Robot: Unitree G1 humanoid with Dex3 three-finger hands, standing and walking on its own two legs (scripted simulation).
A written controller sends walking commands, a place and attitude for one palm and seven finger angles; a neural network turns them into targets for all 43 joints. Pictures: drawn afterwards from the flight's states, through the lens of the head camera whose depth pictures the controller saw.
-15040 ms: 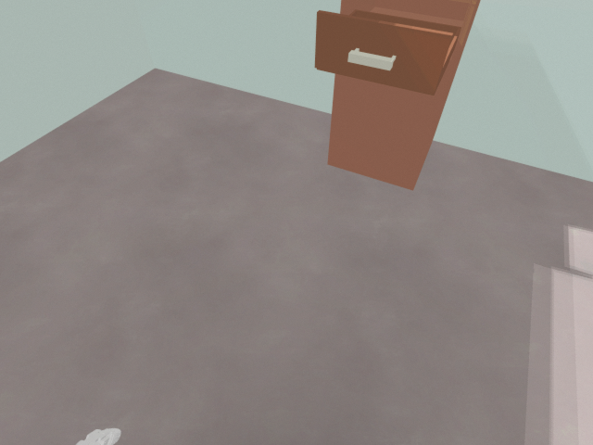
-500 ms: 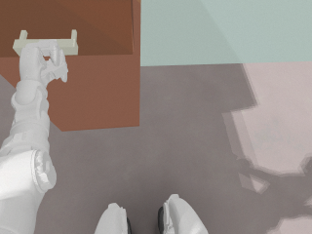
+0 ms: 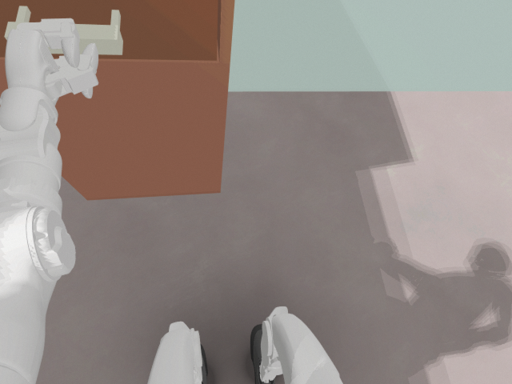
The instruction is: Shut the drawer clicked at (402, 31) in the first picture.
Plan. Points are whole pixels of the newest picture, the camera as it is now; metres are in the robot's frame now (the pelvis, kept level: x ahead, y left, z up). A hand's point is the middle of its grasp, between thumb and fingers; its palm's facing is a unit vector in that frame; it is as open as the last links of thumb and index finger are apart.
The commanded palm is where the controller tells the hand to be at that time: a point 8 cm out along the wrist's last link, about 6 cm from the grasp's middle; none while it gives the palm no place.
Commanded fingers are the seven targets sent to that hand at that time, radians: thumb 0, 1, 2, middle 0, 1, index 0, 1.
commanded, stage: push the drawer shut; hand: left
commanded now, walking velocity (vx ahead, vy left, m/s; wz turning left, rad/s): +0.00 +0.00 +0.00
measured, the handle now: (69, 27) +0.63 +0.20 +0.07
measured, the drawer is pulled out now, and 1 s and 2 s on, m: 0.00 0.00 0.00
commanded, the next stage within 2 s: pull the fist back off the drawer in 0.18 s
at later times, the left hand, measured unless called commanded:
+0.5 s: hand (76, 62) +0.56 +0.19 +0.07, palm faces -0.04 -1.00 -0.05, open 3.5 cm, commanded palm +0.58 +0.19 +0.08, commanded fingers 0.00 0.90 0.90 -1.40 -1.60 -1.40 -1.60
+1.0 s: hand (91, 71) +0.55 +0.17 +0.07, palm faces -0.02 -1.00 -0.04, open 2.9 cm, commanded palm +0.54 +0.20 +0.08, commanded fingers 0.00 0.90 0.90 -1.40 -1.60 -1.40 -1.60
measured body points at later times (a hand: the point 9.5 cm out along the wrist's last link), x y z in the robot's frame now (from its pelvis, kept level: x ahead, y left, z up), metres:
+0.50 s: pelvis -0.02 +0.01 -0.01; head +0.16 +0.05 +0.40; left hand +0.56 +0.24 +0.08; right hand -0.06 -0.25 -0.10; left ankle +0.02 +0.09 -0.64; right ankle +0.04 -0.11 -0.64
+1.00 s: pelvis +0.00 +0.01 +0.00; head +0.17 +0.03 +0.42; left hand +0.55 +0.22 +0.07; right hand -0.01 -0.25 -0.10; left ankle +0.02 +0.09 -0.64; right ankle +0.04 -0.11 -0.64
